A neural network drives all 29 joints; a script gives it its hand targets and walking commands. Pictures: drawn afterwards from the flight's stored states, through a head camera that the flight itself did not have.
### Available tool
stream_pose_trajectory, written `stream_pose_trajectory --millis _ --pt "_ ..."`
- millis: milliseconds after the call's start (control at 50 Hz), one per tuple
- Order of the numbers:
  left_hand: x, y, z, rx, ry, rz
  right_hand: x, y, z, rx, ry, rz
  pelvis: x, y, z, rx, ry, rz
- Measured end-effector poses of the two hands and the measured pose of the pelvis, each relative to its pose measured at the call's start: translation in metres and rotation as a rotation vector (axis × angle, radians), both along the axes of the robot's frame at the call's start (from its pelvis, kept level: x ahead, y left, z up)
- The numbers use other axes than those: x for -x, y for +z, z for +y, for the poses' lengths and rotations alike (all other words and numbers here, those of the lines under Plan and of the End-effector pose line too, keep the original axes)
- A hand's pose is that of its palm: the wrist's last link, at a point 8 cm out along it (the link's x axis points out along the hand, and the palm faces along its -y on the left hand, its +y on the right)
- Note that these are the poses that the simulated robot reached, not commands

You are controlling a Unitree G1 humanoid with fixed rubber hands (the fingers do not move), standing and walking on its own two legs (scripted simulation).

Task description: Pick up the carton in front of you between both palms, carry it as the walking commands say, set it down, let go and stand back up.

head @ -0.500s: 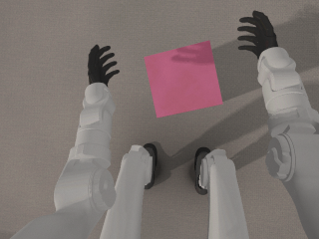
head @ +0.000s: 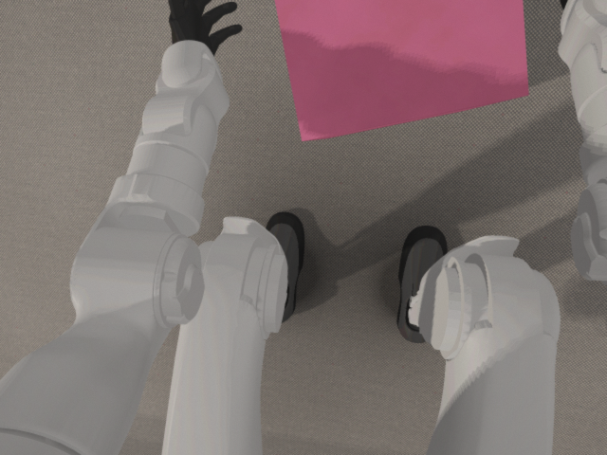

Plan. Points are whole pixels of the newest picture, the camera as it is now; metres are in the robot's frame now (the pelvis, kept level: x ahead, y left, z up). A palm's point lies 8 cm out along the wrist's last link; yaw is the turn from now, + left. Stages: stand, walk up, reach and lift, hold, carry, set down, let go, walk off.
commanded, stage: reach and lift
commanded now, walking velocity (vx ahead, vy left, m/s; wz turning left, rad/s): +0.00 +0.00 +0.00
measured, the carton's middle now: (386, 40) +0.53 -0.05 -0.27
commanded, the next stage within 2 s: none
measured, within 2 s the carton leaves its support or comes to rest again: leaves its support in 0.86 s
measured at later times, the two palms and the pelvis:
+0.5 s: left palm (211, 37) +0.52 +0.14 -0.18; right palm out of the picture +0.55 -0.20 -0.20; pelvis +0.01 +0.00 -0.02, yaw +0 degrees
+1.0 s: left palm (222, 7) +0.54 +0.12 -0.15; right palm out of the picture +0.55 -0.18 -0.18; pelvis +0.01 +0.00 -0.03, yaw -2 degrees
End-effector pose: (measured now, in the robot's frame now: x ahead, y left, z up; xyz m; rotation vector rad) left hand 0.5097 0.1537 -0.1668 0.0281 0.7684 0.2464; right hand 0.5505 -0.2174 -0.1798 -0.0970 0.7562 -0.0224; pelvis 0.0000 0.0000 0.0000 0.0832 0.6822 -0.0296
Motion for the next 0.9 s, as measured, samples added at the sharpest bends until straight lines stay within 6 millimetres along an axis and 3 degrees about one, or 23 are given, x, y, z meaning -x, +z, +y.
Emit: stream_pose_trajectory --millis 100,180,520,640,900 --pt "-0.008 -0.017 0.007 -0.011 -0.004 0.011 0.000 -0.027 0.006 -0.007 0.010 -0.004 -0.002 -0.013 -0.001 -0.003 0.011 -0.024" --pt "-0.015 -0.025 0.006 -0.012 -0.014 0.004 -0.001 -0.037 0.008 -0.008 0.008 -0.028 -0.006 -0.021 -0.003 -0.001 0.014 -0.035" --pt "-0.009 -0.016 -0.013 0.016 -0.032 -0.003 0.000 -0.016 0.019 -0.014 0.024 -0.022 -0.011 -0.016 -0.003 -0.001 0.007 -0.012" --pt "-0.017 -0.014 -0.038 0.036 -0.048 -0.014 -0.002 -0.013 0.029 -0.016 0.042 -0.018 -0.008 -0.014 -0.002 0.005 0.006 -0.016" --pt "-0.028 -0.004 -0.038 0.039 -0.005 -0.013 -0.004 -0.011 0.030 0.001 0.042 0.005 -0.008 -0.028 -0.005 0.002 -0.004 -0.022"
